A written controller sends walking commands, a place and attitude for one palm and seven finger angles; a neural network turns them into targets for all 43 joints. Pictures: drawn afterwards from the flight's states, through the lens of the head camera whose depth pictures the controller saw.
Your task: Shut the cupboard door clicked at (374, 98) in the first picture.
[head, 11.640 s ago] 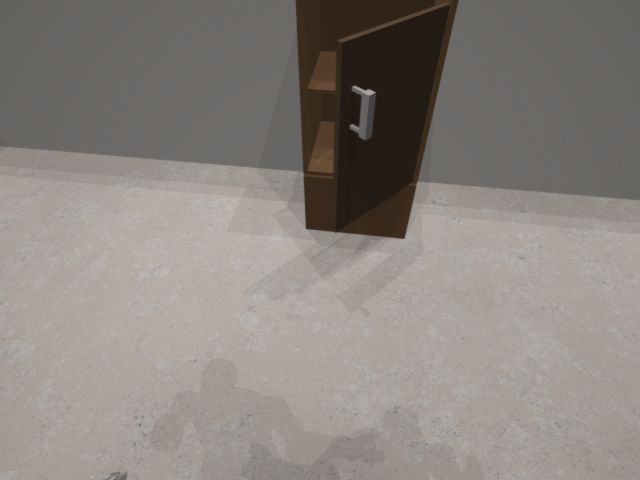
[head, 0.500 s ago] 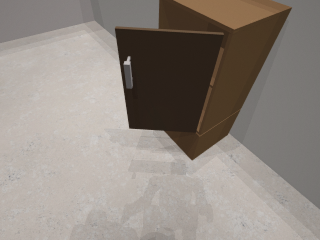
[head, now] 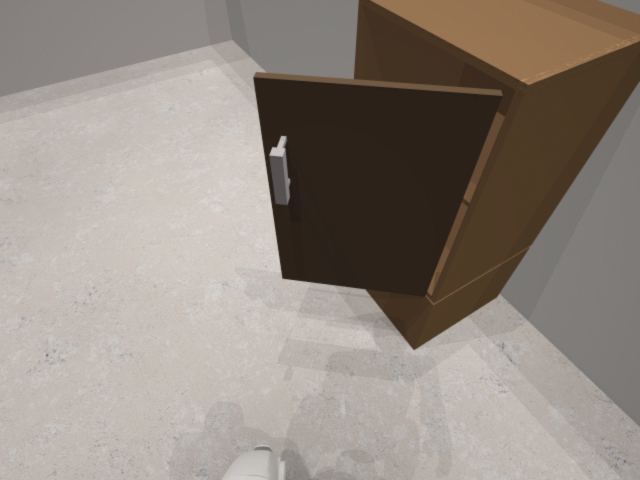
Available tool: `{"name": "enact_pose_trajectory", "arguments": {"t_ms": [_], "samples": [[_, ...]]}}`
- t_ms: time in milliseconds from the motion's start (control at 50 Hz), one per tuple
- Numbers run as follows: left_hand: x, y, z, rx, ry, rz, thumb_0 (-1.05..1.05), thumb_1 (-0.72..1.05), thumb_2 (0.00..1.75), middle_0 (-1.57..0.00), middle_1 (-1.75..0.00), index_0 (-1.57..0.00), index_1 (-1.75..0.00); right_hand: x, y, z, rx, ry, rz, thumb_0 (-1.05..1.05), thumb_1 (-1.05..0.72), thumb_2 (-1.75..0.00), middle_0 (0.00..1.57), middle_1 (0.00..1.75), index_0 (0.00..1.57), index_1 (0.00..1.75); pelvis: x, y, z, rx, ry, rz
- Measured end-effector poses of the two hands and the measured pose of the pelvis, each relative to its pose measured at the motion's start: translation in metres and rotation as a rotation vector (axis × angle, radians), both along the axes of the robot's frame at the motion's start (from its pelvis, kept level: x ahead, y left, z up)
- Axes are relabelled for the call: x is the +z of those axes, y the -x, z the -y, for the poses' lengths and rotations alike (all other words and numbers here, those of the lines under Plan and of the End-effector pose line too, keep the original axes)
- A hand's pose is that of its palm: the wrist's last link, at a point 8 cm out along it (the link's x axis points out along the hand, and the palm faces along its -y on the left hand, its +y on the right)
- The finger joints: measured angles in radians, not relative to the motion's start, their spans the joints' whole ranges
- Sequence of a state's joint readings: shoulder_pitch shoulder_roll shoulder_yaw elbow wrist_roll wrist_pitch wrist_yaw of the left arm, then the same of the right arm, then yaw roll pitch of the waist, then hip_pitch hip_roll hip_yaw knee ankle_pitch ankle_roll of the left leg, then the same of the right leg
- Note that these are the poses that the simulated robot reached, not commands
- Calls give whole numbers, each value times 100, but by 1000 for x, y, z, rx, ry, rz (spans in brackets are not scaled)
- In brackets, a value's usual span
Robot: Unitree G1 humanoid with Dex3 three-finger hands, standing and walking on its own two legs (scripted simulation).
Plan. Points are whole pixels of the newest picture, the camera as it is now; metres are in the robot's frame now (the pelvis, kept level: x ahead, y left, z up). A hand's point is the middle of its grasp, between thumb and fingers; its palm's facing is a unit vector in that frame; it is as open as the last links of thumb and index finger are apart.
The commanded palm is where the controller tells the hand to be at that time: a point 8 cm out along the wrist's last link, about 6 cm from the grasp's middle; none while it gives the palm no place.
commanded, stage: take the last steps up to it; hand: left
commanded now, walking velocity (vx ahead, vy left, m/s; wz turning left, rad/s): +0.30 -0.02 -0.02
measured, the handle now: (282, 170) +0.64 +0.14 -0.01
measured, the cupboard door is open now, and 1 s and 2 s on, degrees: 50 50 50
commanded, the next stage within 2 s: come to a stop and stand still in 0.42 s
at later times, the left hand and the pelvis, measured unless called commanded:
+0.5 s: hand (211, 384) +0.27 +0.21 -0.15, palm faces -0.02 -0.98 -0.21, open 7.4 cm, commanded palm none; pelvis +0.16 +0.02 +0.00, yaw -3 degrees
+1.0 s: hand (203, 395) +0.26 +0.22 -0.18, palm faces +0.02 -0.96 -0.28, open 7.3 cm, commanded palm none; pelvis +0.19 +0.03 -0.02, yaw -1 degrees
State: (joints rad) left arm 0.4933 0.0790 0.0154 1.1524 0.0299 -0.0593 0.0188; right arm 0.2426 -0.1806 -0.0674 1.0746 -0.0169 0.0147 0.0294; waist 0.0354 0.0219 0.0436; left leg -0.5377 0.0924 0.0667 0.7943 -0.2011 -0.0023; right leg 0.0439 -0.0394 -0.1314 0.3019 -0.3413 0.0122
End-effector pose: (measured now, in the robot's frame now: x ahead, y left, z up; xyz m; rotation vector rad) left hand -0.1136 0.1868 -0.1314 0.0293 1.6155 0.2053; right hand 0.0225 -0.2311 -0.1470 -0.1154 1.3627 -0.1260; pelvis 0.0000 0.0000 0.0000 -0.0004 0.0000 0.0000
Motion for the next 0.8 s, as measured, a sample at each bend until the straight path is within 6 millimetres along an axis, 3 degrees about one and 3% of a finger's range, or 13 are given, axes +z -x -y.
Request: {"name": "enact_pose_trajectory", "arguments": {"t_ms": [100,140,180,280,360,440,540,620,700,800], "samples": [[-20,-18,-22,30,34,-88,0,91,90,-20,-30,-20,-30,-7,-93,-30,59,34,148,1,-92,-90,19,30,19,30,-20,-42,-27,-4,9,0],[-25,-40,-37,13,31,-83,0,91,90,-20,-30,-20,-30,-4,-116,-40,56,41,200,0,-92,-90,20,30,19,30,-21,-54,-34,-17,5,13],[-26,-75,-52,-16,16,-33,0,91,90,-20,-30,-20,-30,3,-128,-48,35,38,225,0,-91,-90,20,30,19,30,-16,-66,-39,-33,4,22],[-18,-188,-84,-90,-38,185,0,91,90,-20,-30,-20,-30,20,-144,-45,-27,73,252,-3,-96,-90,20,30,20,30,-1,-96,-45,-43,-4,22],[-6,-272,-92,-127,-69,346,0,91,90,-19,-30,-19,-30,19,-141,-40,-38,70,188,-2,-95,-90,20,30,20,30,4,-120,-43,-45,-14,18],[4,-338,-84,-172,-81,436,0,91,90,-19,-30,-19,-30,12,-130,-39,-69,44,99,-1,-93,-90,20,30,20,30,4,-144,-35,-45,-21,20],[6,-399,-58,-242,-85,467,0,91,90,-19,-30,-19,-30,-4,-115,-33,-133,-3,-26,0,-92,-90,20,30,20,30,-2,-177,-15,-54,-27,22],[-2,-425,-33,-262,-90,479,0,91,90,-20,-30,-20,-30,-20,-111,-22,-157,-33,-129,0,-91,-90,20,30,20,30,-13,-201,4,-50,-15,25],[-2,-421,-14,-244,-78,429,0,91,90,-20,-30,-20,-30,-17,-126,-12,-156,-27,-161,0,-91,-90,20,30,19,30,-8,-209,10,-41,-19,23],[3,-413,-25,-197,-117,407,-2,94,90,-20,-30,-20,-30,-15,-160,-3,-110,-12,-117,0,-91,-90,20,30,19,30,-3,-206,8,-31,-30,13]]}}
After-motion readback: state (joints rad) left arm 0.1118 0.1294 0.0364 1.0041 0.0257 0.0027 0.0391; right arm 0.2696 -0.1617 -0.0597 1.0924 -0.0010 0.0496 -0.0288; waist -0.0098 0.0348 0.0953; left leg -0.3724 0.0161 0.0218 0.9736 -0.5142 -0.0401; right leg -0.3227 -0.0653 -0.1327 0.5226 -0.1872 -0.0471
